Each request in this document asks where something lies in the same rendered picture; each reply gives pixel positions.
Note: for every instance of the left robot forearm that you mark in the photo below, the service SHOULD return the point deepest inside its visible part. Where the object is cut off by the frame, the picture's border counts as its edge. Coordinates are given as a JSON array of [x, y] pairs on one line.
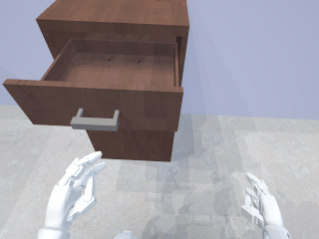
[[53, 233]]

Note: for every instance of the robot right hand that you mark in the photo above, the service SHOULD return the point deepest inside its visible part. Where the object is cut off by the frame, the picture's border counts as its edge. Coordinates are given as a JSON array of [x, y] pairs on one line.
[[265, 210]]

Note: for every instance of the handle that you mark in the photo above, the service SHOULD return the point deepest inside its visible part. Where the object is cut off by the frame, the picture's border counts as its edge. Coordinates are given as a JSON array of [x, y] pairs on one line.
[[78, 122]]

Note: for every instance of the right robot forearm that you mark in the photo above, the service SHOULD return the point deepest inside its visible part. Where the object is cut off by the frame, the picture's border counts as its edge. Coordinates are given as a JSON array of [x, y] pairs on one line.
[[275, 232]]

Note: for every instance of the cabinet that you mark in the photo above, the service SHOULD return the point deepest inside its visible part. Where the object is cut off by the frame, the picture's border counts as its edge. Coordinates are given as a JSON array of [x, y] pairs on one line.
[[123, 20]]

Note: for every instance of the drawer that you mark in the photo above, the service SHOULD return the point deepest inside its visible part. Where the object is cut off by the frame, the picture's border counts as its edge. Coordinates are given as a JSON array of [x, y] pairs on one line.
[[137, 78]]

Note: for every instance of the robot left hand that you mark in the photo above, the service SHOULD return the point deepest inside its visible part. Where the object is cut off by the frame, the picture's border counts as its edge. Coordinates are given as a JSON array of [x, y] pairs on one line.
[[65, 194]]

